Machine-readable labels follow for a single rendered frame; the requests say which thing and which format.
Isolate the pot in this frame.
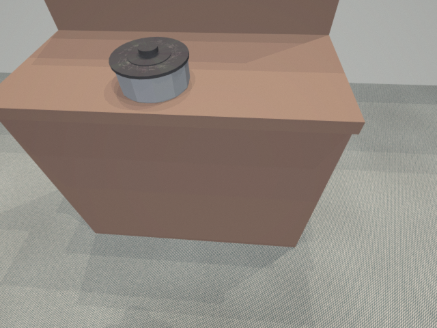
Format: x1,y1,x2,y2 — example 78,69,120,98
116,61,190,103

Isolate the lid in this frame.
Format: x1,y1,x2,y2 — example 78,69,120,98
109,37,189,79

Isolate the knob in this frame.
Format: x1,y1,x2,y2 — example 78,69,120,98
137,42,158,56

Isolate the table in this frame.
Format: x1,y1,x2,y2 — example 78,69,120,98
0,0,365,247

